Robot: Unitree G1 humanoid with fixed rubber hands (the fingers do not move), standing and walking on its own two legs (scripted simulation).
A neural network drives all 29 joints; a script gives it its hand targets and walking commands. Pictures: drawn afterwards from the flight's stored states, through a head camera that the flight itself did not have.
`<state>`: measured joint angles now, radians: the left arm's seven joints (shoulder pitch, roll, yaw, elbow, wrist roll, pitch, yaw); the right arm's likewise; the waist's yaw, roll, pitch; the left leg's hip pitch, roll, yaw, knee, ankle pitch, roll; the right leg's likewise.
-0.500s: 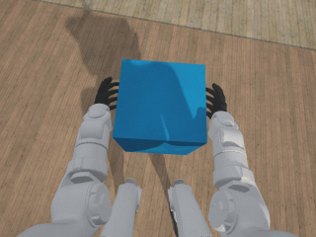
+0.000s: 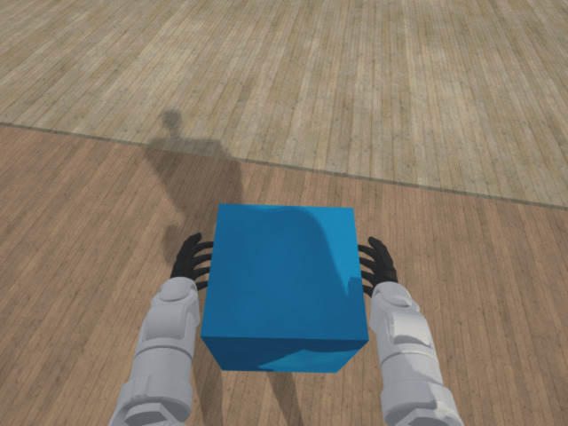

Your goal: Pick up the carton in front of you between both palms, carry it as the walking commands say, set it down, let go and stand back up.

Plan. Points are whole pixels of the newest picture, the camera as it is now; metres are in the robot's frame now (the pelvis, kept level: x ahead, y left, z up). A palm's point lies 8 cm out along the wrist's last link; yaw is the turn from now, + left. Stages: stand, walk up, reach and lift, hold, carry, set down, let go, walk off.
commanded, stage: reach and lift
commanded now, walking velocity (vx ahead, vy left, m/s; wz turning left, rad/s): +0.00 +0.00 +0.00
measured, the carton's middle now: (282, 295) +0.33 +0.00 -0.08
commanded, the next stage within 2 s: hold in 1.16 s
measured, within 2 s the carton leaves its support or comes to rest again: neither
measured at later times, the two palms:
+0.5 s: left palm (173, 282) +0.29 +0.15 +0.04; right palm (396, 285) +0.29 -0.15 +0.04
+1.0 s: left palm (172, 273) +0.29 +0.15 +0.06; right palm (397, 276) +0.30 -0.15 +0.06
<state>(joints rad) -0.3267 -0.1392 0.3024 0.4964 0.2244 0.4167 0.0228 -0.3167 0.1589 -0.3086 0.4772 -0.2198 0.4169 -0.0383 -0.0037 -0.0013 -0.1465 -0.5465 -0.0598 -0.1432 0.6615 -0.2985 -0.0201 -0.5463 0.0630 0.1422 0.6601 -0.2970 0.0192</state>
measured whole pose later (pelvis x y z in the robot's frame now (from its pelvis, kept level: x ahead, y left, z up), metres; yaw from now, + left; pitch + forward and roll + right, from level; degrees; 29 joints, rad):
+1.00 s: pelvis +0.01 +0.00 +0.02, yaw +0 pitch -4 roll +0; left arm -0.26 -0.15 0.23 0.31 0.27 0.67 0.01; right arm -0.26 0.15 -0.24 0.31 -0.28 0.67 0.00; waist 0.00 0.00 -0.02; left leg -0.11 -0.04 -0.14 0.39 -0.21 -0.01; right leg -0.11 0.04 0.14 0.39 -0.21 0.01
